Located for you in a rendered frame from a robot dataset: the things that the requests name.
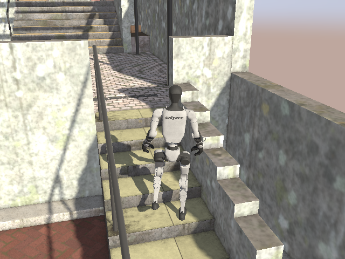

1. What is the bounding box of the left robot forearm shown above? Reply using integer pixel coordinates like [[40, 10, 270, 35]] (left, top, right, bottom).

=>
[[143, 130, 154, 147]]

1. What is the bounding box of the left robot shin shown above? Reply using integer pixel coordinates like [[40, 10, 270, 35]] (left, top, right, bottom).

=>
[[153, 167, 162, 203]]

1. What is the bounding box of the left robot hand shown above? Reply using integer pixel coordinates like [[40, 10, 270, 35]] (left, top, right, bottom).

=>
[[142, 144, 154, 153]]

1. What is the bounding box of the robot left upper arm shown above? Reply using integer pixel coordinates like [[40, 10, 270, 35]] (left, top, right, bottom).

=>
[[149, 108, 163, 138]]

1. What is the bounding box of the robot left foot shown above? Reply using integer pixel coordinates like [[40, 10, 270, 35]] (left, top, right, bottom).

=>
[[151, 201, 159, 210]]

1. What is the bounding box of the right robot forearm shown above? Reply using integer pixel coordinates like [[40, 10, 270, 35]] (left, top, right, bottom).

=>
[[194, 130, 203, 148]]

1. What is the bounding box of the robot right upper arm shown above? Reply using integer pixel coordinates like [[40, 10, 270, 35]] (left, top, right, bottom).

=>
[[185, 109, 200, 138]]

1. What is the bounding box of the right robot hand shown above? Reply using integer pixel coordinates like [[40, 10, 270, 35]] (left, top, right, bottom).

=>
[[191, 145, 203, 156]]

